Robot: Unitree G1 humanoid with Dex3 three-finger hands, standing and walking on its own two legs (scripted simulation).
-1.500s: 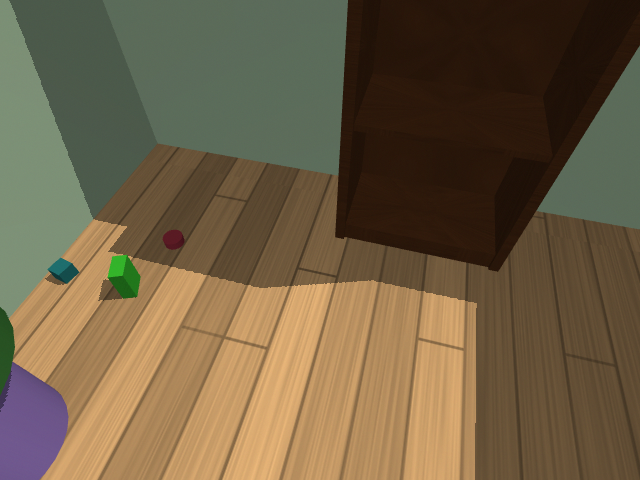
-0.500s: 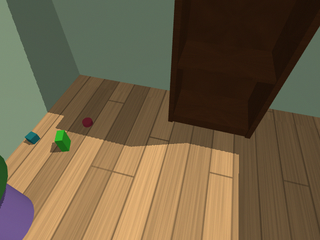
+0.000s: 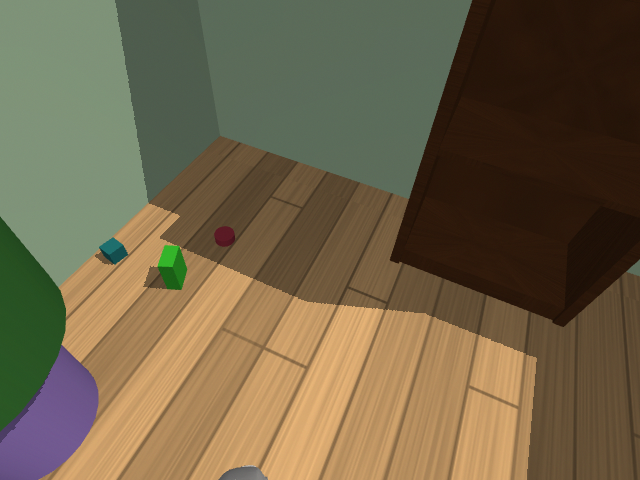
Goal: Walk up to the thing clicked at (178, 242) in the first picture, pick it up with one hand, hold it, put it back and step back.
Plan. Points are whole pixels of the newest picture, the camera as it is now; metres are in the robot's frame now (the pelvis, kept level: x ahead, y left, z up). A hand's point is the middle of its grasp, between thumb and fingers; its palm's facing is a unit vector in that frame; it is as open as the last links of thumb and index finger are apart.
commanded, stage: walk up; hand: left
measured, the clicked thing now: (224, 236) +1.06 +0.34 -0.73
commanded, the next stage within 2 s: none
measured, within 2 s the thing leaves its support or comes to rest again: neither
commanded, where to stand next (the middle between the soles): +0.72 +0.05 m, yaw +9 degrees
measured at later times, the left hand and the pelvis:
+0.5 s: hand (136, 385) +0.26 +0.27 -0.10, palm faces +0.13 -0.91 -0.39, open 7.4 cm; pelvis +0.21 -0.01 +0.02, yaw +7 degrees
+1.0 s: hand (141, 312) +0.39 +0.31 -0.13, palm faces +0.11 -0.94 -0.33, open 7.4 cm; pelvis +0.40 +0.03 +0.02, yaw +9 degrees
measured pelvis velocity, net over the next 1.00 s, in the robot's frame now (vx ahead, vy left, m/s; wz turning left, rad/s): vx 0.40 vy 0.03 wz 0.16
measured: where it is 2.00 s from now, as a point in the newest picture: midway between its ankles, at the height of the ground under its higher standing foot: (301, 326)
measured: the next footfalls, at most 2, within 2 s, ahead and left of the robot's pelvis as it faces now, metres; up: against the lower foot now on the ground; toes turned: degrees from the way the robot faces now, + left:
right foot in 0.36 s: +0.31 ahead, -0.12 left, +0.00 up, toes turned +0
left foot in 0.76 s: +0.46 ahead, +0.16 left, +0.00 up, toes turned +14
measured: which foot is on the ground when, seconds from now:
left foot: down 0.00-0.38, up 0.40-0.74, down 0.76-1.00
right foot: up 0.00-0.34, down 0.36-0.78, up 0.80-1.00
